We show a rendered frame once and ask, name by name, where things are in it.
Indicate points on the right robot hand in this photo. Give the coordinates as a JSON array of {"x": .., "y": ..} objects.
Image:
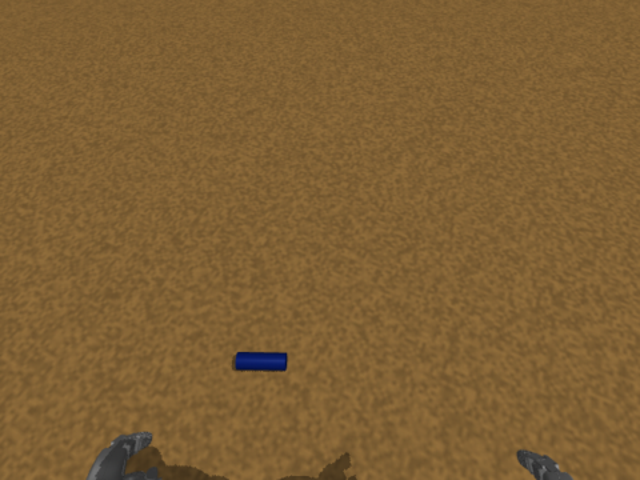
[{"x": 543, "y": 468}]

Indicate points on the can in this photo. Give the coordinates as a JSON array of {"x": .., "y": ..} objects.
[{"x": 261, "y": 361}]

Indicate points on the left robot hand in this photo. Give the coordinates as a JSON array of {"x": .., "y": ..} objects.
[{"x": 111, "y": 462}]

